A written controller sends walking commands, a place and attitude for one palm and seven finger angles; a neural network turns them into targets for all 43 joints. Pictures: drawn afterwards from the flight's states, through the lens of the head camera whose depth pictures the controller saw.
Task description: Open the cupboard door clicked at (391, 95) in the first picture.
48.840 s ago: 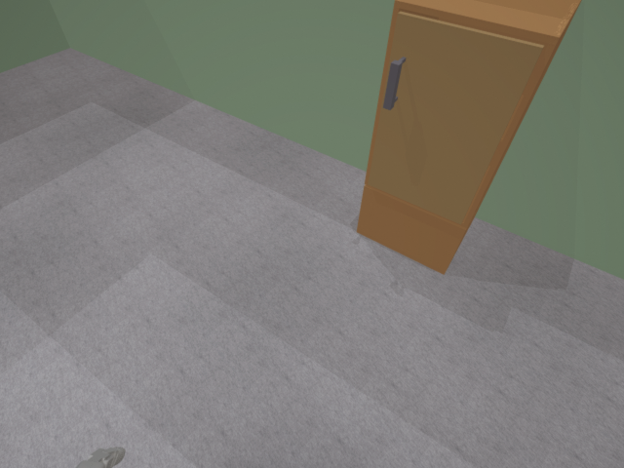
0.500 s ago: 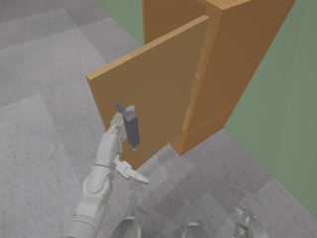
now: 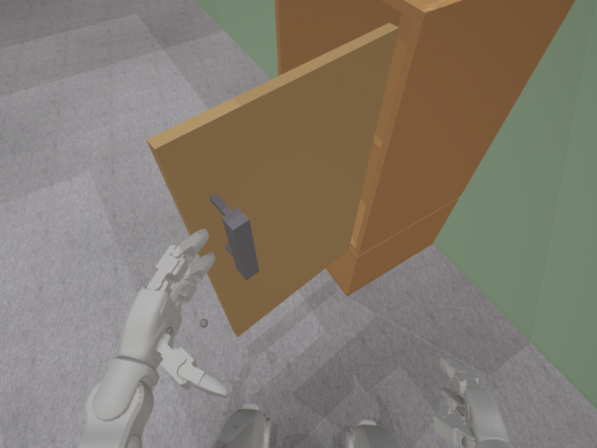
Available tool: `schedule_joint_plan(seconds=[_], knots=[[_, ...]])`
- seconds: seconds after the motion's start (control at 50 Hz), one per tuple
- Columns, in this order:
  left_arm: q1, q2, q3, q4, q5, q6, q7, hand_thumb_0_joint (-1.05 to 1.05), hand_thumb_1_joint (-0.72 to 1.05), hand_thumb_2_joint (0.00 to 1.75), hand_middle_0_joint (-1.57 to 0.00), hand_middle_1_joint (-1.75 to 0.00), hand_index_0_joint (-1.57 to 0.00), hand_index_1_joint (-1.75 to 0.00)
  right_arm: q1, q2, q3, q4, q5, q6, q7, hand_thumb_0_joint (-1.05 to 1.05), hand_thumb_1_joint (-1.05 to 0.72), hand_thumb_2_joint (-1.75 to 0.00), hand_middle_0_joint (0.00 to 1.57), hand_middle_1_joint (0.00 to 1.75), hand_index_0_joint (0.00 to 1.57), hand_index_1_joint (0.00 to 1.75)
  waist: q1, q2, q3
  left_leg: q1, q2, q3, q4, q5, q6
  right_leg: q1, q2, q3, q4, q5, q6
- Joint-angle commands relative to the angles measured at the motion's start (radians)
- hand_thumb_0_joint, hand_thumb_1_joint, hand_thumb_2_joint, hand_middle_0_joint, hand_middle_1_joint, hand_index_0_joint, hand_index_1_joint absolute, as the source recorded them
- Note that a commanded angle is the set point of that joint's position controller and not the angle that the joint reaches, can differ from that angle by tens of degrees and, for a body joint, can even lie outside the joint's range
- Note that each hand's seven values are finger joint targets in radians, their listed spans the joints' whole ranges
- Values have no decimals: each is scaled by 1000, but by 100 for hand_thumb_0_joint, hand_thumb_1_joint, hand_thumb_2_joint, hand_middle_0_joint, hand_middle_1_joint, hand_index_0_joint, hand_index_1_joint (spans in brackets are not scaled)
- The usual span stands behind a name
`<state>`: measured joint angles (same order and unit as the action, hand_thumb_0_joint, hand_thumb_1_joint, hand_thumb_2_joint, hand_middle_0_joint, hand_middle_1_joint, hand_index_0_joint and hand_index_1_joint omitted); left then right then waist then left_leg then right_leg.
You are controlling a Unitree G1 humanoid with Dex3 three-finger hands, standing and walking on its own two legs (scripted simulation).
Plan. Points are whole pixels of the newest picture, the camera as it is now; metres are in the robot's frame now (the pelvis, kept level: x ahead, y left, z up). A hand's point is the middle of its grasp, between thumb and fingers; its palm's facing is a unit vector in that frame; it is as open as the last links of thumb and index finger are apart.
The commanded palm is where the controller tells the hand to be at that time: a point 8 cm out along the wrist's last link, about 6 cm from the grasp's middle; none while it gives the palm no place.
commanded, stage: slide the hand sideways off the handle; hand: left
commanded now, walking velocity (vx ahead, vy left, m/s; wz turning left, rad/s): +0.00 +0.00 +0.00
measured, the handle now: (233, 237) +0.38 +0.12 +0.05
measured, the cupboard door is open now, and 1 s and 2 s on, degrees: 98 98 98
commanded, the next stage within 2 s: draw the hand back to the body in 0.32 s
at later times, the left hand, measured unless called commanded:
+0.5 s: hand (167, 340) +0.24 +0.17 +0.05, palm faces -0.18 -0.98 -0.03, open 16.3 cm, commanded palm +0.22 +0.24 +0.06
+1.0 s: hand (80, 326) +0.22 +0.22 +0.13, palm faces +0.02 -0.98 -0.20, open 15.9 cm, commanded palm +0.19 +0.27 +0.15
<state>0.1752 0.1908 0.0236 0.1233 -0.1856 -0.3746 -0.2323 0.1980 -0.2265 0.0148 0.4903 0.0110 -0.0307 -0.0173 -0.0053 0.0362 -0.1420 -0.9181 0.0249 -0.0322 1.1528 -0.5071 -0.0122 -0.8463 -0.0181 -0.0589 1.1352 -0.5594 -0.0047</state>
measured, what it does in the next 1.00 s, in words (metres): stands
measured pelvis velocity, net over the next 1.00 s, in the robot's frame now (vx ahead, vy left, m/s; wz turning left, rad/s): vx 0.01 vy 0.01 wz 0.01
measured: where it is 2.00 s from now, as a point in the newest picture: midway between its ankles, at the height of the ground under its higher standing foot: outside the picture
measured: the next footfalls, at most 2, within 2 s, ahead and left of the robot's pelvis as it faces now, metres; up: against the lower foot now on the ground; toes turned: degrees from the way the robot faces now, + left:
none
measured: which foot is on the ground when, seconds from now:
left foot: down 0.00-1.00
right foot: down 0.00-1.00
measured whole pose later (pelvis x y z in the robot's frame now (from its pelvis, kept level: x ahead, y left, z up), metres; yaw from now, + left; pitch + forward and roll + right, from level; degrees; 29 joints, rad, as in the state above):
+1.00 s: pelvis +0.01 +0.01 +0.04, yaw +0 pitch +7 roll -3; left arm 0.42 0.35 0.20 -0.23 -0.22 -0.14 -0.20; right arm 0.25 -0.23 0.06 0.48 0.04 -0.14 -0.10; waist 0.01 0.04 -0.12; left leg -0.62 0.03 -0.03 0.94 -0.44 0.00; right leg -0.53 -0.01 -0.06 0.87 -0.46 0.02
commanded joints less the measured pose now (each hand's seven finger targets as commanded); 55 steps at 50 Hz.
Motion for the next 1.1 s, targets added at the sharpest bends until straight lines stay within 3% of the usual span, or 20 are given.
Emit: schedule_joint_plan(seconds=[0.0,0.08,0.18,0.26,0.32,0.34,0.4,0.48,0.56,0.66,0.7,0.74,0.84,0.9,0.92,0.94,0.98,1.0,1.06,1.08], knots=[[-80,137,120,-253,-47,-81,-32,0,-50,30,-15,-30,-15,-30,-18,-120,-55,-149,1,-54,-17,0,-90,-90,20,30,20,30,-9,-22,-278,185,-42,11,-122,273,29,163,34,37,-156,376,-21],[-16,162,157,-270,-84,-96,-74,0,-50,30,-15,-30,-15,-30,-12,-123,-56,-148,4,-70,-26,0,-90,-90,20,30,20,30,-12,-20,-281,169,-41,16,-101,283,28,173,32,53,-157,400,-15],[2,184,176,-241,-114,-81,-135,0,-50,30,-15,-30,-15,-30,-11,-135,-56,-146,9,-86,-33,0,-90,-90,20,30,20,30,-29,-32,-232,115,-40,13,-81,225,29,141,30,75,-176,311,-9],[5,241,254,-224,-142,-73,-168,0,-50,30,-15,-30,-15,-30,-18,-140,-55,-146,11,-101,-45,0,-90,-90,20,30,20,30,-13,-28,-228,80,-37,12,-70,208,27,150,26,98,-182,260,-11],[-53,187,189,-272,-155,-77,-178,0,-50,30,-15,-30,-15,-30,-17,-140,-51,-148,14,-126,-49,0,-90,-90,20,30,20,30,-29,13,-240,121,-38,6,-75,198,31,99,34,72,-174,227,-13],[-65,196,195,-269,-158,-77,-175,0,-50,30,-15,-30,-15,-30,-11,-142,-51,-144,12,-133,-52,0,-90,-90,20,30,20,30,-35,-14,-235,110,-34,0,-69,196,32,93,38,73,-170,213,-14],[-58,196,186,-267,-147,-73,-166,0,-50,30,-15,-30,-15,-30,-4,-146,-52,-137,13,-150,-53,0,-90,-90,20,30,20,30,-26,16,-248,130,-34,-6,-84,183,30,68,39,53,-160,186,-19],[40,275,264,-384,-143,-21,-134,0,-50,30,-15,-30,-15,-30,-10,-139,-56,-168,23,-145,-53,0,-90,-90,20,30,20,30,17,35,-322,216,-37,-2,-156,229,31,170,42,40,-190,239,-19],[111,255,269,-428,-139,52,-93,0,-50,30,-15,-30,-15,-30,-16,-125,-46,-183,33,-132,-54,0,-90,-90,20,30,20,30,19,64,-261,274,-37,-5,-228,234,26,197,51,4,-226,253,-17],[116,205,223,-389,-145,95,-90,0,-50,30,-15,-30,-15,-30,-10,-138,-36,-186,38,-132,-61,0,-90,-90,20,30,20,30,-23,-14,-123,276,-31,-17,-274,156,26,179,57,-12,-296,182,-7],[111,202,199,-420,-141,98,-103,0,-50,30,-15,-30,-15,-30,-5,-141,-30,-193,37,-143,-62,0,-90,-90,20,30,20,30,-26,27,-116,312,-30,-23,-298,147,24,182,58,-21,-305,176,-10],[106,228,216,-431,-146,100,-112,0,-50,30,-15,-30,-15,-30,-6,-146,-27,-189,35,-156,-65,0,-90,-90,20,30,20,30,-28,8,-110,328,-28,-29,-311,155,27,206,61,-18,-320,184,-11],[137,305,309,-535,-161,98,-117,0,-43,33,-15,-30,-15,-30,-8,-137,-20,-185,37,-182,-65,0,-90,-90,20,30,20,30,12,81,-162,411,-32,-28,-347,260,22,301,61,-19,-335,286,-22],[139,291,315,-536,-170,122,-117,0,-32,37,-16,-30,-16,-30,-13,-129,-14,-179,43,-185,-66,0,-90,-90,20,30,20,30,6,89,-105,429,-29,-27,-375,247,18,310,60,-27,-366,285,-16],[131,389,339,-581,-8,165,65,0,-29,39,-16,-30,-16,-30,-37,-119,-8,-166,23,-164,-93,0,-90,-90,20,30,20,30,67,68,-93,439,-23,-15,-440,213,24,330,34,20,-436,256,-27],[202,302,295,-570,12,205,152,0,-26,40,-16,-30,-16,-30,-34,-104,0,-168,20,-158,-101,0,-90,-90,20,30,20,30,41,50,-20,434,-16,-19,-475,159,21,318,31,15,-470,209,-24],[269,211,215,-587,51,258,230,0,-18,43,-16,-30,-16,-30,-24,-96,3,-162,22,-143,-102,0,-90,-90,20,30,20,30,28,95,13,464,-12,-20,-498,158,19,344,21,6,-484,217,-22],[242,236,222,-631,74,269,263,0,-15,45,-16,-30,-16,-30,-25,-103,5,-156,19,-134,-101,0,-90,-90,20,30,20,30,29,120,-3,490,-15,-16,-508,176,20,371,18,6,-500,236,-23],[252,271,240,-652,115,289,330,0,-5,50,-17,-30,-17,-30,-36,-111,1,-137,9,-128,-108,0,-90,-90,20,30,20,30,28,19,-39,556,-16,-1,-530,271,30,452,16,7,-544,315,-17],[242,269,237,-655,122,293,343,0,-1,51,-17,-30,-17,-30,-38,-111,2,-132,7,-128,-109,0,-90,-90,20,30,20,30,24,20,-39,577,-15,0,-544,288,29,473,14,5,-553,332,-16]])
